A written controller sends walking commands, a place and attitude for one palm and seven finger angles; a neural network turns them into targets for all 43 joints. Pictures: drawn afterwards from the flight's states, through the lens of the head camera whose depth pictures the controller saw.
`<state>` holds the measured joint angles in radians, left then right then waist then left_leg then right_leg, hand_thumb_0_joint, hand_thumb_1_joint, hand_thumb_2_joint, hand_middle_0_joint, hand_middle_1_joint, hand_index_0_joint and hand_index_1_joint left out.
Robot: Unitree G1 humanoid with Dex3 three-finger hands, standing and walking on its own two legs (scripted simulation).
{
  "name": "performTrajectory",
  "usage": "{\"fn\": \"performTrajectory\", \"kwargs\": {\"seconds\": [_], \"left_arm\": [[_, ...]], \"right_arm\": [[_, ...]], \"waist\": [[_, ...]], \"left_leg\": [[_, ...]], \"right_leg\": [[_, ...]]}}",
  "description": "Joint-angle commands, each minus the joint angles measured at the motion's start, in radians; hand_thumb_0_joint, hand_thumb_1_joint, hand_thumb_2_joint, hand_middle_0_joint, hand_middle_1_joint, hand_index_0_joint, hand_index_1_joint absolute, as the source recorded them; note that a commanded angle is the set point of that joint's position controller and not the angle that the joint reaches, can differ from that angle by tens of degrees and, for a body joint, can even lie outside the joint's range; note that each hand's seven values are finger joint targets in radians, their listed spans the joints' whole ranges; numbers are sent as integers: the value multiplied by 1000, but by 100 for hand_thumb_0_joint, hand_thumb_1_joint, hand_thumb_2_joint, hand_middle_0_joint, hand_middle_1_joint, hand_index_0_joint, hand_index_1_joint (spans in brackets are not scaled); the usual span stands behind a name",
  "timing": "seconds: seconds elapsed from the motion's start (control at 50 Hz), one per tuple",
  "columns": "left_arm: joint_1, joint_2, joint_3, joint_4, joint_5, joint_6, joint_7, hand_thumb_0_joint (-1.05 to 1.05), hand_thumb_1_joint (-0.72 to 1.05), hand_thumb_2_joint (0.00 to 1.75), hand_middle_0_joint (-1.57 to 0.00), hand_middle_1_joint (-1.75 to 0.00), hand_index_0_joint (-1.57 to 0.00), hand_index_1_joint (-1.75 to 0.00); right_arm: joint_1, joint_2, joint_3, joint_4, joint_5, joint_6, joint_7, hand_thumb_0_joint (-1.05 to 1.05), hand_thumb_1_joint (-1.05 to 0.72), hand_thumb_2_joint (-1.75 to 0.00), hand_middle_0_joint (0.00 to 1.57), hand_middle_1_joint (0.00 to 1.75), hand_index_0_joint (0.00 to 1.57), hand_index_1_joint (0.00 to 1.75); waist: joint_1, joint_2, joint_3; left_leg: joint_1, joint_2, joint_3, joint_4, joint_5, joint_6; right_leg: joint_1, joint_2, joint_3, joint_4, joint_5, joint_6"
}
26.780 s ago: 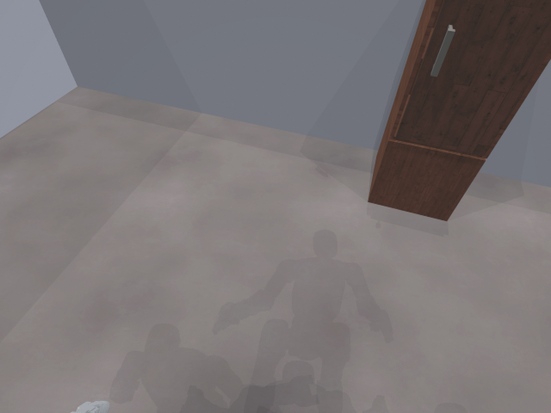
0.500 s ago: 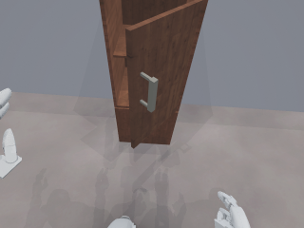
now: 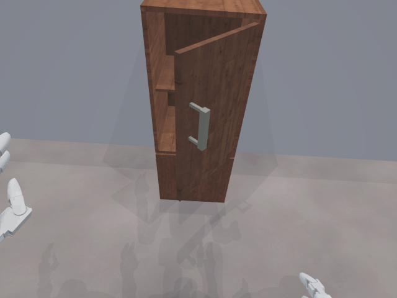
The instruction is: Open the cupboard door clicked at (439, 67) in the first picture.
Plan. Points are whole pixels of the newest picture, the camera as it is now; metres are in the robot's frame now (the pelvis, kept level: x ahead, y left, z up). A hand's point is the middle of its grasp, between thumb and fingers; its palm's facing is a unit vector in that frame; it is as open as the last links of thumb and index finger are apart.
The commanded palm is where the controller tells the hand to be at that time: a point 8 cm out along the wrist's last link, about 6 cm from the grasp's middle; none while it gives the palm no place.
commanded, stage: stop stepping back and stand still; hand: left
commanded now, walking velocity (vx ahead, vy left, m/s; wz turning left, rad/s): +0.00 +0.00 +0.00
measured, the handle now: (197, 126) +0.57 +0.05 +0.03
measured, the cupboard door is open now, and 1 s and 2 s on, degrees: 50 50 50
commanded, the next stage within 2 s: let the arm hang, fingers relaxed in 0.22 s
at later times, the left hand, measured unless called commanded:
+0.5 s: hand out of the picture +0.14 +0.24 -0.09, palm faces +0.09 -0.92 -0.37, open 7.4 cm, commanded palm none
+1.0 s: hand out of the picture -0.12 +0.15 -0.16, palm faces +0.10 -0.97 -0.22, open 7.3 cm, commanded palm none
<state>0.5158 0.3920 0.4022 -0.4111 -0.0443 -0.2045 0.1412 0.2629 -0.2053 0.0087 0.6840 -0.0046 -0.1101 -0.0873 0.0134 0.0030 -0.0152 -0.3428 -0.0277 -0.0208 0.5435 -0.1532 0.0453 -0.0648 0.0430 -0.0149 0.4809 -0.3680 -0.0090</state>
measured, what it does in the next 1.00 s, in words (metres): stands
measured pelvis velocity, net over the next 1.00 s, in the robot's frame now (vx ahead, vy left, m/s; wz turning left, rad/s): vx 0.00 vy -0.01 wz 0.05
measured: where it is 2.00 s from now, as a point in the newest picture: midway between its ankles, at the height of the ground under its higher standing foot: outside the picture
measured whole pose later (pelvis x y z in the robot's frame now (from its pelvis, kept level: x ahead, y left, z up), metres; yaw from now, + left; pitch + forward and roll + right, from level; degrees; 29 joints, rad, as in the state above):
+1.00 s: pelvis +0.00 -0.01 +0.00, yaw +3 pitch -3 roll -1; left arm 0.47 0.14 0.00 1.20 0.00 0.02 0.04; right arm 0.31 -0.10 0.01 1.15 -0.02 0.04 -0.04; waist -0.01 0.04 0.07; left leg -0.31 -0.06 -0.06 0.46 -0.10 0.03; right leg -0.04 0.04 -0.04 0.45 -0.36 -0.04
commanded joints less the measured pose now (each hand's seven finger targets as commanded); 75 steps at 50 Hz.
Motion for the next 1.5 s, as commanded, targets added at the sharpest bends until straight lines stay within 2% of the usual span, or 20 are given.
{"fn": "performTrajectory", "kwargs": {"seconds": [0.0,0.1,0.14,0.18,0.22,0.28,0.3,0.32,0.36,0.4,0.44,0.48,0.52,0.56,0.58,0.68,0.74,0.94,1.08,1.48], "left_arm": [[-148,199,103,-249,14,-65,19,0,90,90,-20,-30,-20,-30],[96,211,160,-294,1,-52,19,0,90,90,-20,-30,-20,-30],[103,184,138,-283,-11,-47,17,0,90,90,-20,-30,-20,-30],[59,167,123,-248,-16,-42,20,0,90,90,-20,-30,-20,-30],[-21,172,105,-237,-14,-42,21,0,90,90,-20,-30,-20,-30],[-115,180,86,-202,-2,-41,16,0,90,90,-20,-30,-20,-30],[-93,-45,-317,553,67,86,-108,0,90,90,-20,-30,-20,-30],[-83,-5,-261,601,78,177,-129,0,90,90,-20,-30,-20,-30],[-83,-20,-276,688,83,202,-137,0,90,90,-20,-30,-20,-30],[-130,6,-287,812,86,196,-141,0,90,90,-20,-30,-20,-30],[-209,28,-307,948,78,196,-139,0,90,90,-20,-30,-20,-30],[-290,31,-332,1063,71,203,-128,0,90,90,-20,-30,-20,-30],[-304,5,-356,1170,63,210,-121,0,90,90,-20,-30,-20,-30],[-231,-26,-368,1283,54,218,-119,0,90,90,-20,-30,-20,-30],[-182,-30,-366,1337,52,220,-119,0,90,90,-20,-30,-20,-30],[-68,-102,-371,1499,51,212,-119,0,90,90,-20,-30,-20,-30],[-46,-138,-379,1536,51,207,-112,0,90,90,-20,-30,-20,-30],[3,-188,-391,1583,46,206,-93,0,90,90,-20,-30,-20,-30],[7,-200,-386,1574,47,206,-88,0,90,90,-20,-30,-20,-30],[-58,-199,-369,1537,45,199,-82,0,90,90,-20,-30,-20,-30]], "right_arm": [[-150,-120,-32,-189,-7,-94,-15,0,-90,-90,20,30,20,30],[-140,-103,-39,-207,-11,-97,11,0,-90,-90,20,30,20,30],[-138,-102,-42,-198,-8,-83,15,0,-90,-90,20,30,20,30],[-130,-111,-45,-178,-5,-70,11,0,-90,-90,20,30,20,30],[-130,-119,-44,-172,-2,-72,2,0,-90,-90,20,30,20,30],[-147,-121,-36,-178,4,-72,-11,0,-90,-90,20,30,20,30],[-152,-259,-79,79,8,-120,77,0,-90,-90,20,30,20,30],[-93,-278,-84,95,9,-22,79,0,-90,-90,20,30,20,30],[-126,-246,-66,76,-9,20,70,0,-90,-90,20,30,20,30],[-145,-230,-57,90,-18,42,74,0,-90,-90,20,30,20,30],[-153,-221,-53,127,-19,71,80,0,-90,-90,20,30,20,30],[-130,-193,-46,170,-23,99,79,0,-90,-90,20,30,20,30],[-90,-152,-33,214,-23,115,75,0,-90,-90,20,30,20,30],[-78,-143,-17,252,-24,116,68,0,-90,-90,20,30,20,30],[-78,-146,-15,268,-23,115,63,0,-90,-90,20,30,20,30],[-9,-107,-20,342,-15,121,47,0,-90,-90,20,30,20,30],[41,-84,-26,373,-11,124,42,0,-90,-90,20,30,20,30],[114,-8,-27,444,-12,139,43,0,-90,-90,20,30,20,30],[115,15,-21,458,-16,134,43,0,-90,-90,20,30,20,30],[82,4,-20,441,-15,115,32,0,-90,-90,20,30,20,30]], "waist": [[-9,232,40],[2,74,-104],[-14,-30,-83],[-26,-18,-57],[-36,30,-53],[-30,98,12],[-66,116,45],[-30,91,-12],[0,-32,-39],[5,-157,-57],[-18,-182,-9],[-46,-115,36],[-58,15,56],[-29,205,79],[-7,235,71],[-3,176,15],[-19,48,37],[-35,-60,155],[-23,-15,193],[-18,-1,117]], "left_leg": [[-41,182,-303,-458,-498,19],[62,68,-98,-278,-250,-51],[162,41,-49,-94,-87,-54],[204,46,-53,-4,-14,-47],[242,68,-67,-45,49,-40],[229,108,-122,-183,-76,-25],[77,150,-217,-58,200,5],[52,174,-218,-82,286,40],[-34,178,-256,-118,100,75],[-13,133,-221,-93,49,53],[41,81,-169,-46,-4,18],[129,43,-104,28,15,-13],[168,62,-113,-4,53,-17],[90,107,-217,-175,5,8],[49,121,-253,-231,-64,20],[86,105,-216,-252,-130,12],[142,92,-179,-203,-58,8],[148,71,-121,-125,-29,2],[99,77,-140,-151,-35,12],[146,83,-107,-92,174,13]], "right_leg": [[-65,15,6,31,-37,6],[-20,-25,16,-184,-34,-26],[-171,-105,112,-266,-2,-55],[-252,-137,147,-256,104,-64],[-246,-98,113,-210,163,-29],[-257,-32,63,-188,28,7],[-314,-67,-11,17,112,-9],[-221,-76,35,60,103,-13],[-155,-59,36,86,24,-25],[-133,-83,71,-1,49,-43],[-218,-146,138,-104,-12,-78],[-295,-195,169,-159,8,-114],[-302,-174,143,-144,14,-104],[-200,-95,95,-84,-7,-57],[-132,-82,79,-70,4,-47],[-67,-94,70,-125,41,-53],[-117,-108,73,-167,47,-57],[-228,-131,82,-203,-45,-68],[-212,-117,70,-162,-28,-63],[-86,-133,66,-153,281,-37]]}}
